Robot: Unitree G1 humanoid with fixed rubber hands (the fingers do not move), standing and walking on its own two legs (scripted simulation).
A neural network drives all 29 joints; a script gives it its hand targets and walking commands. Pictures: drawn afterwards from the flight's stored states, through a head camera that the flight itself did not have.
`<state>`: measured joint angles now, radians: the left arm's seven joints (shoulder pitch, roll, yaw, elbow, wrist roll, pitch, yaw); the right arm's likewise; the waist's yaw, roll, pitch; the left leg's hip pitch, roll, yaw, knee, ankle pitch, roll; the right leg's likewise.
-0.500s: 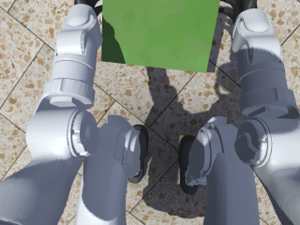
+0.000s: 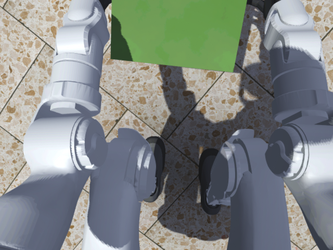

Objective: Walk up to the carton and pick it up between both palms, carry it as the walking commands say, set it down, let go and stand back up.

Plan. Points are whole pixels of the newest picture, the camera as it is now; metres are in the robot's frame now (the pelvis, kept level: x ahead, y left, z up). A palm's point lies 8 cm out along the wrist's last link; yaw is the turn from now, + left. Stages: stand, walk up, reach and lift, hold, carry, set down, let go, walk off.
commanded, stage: set down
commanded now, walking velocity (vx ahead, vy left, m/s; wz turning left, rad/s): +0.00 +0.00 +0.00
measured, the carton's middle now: (178, 17) +0.56 +0.02 -0.22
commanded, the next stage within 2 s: none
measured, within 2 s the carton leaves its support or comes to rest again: rests again in 0.66 s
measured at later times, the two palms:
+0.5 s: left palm out of the picture +0.56 +0.17 -0.13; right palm (275, 0) +0.56 -0.14 -0.14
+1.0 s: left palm (85, 19) +0.53 +0.20 -0.16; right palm (281, 10) +0.55 -0.16 -0.16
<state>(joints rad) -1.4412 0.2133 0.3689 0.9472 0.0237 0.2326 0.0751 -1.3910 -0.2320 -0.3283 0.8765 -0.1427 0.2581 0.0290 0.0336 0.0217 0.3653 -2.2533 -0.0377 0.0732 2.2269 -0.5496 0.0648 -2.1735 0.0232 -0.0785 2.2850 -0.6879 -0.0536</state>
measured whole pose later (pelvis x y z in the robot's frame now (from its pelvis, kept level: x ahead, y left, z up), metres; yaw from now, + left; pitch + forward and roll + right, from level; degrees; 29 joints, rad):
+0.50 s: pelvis +0.00 +0.00 -0.01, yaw +0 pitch +32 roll -1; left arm -1.47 0.23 0.37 0.98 0.02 0.19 0.05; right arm -1.42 -0.26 -0.33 0.94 -0.14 0.20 0.05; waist 0.03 0.02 0.39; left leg -2.26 -0.04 0.08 2.25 -0.55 0.06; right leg -2.18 0.02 -0.08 2.31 -0.69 -0.05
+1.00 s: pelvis +0.00 +0.00 -0.01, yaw +0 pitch +31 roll -1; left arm -1.39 0.31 0.23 1.07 -0.17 0.09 0.13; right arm -1.43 -0.31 -0.25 1.05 0.00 0.10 -0.08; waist 0.03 0.03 0.41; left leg -2.26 -0.04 0.08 2.26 -0.54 0.06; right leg -2.18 0.02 -0.08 2.32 -0.69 -0.05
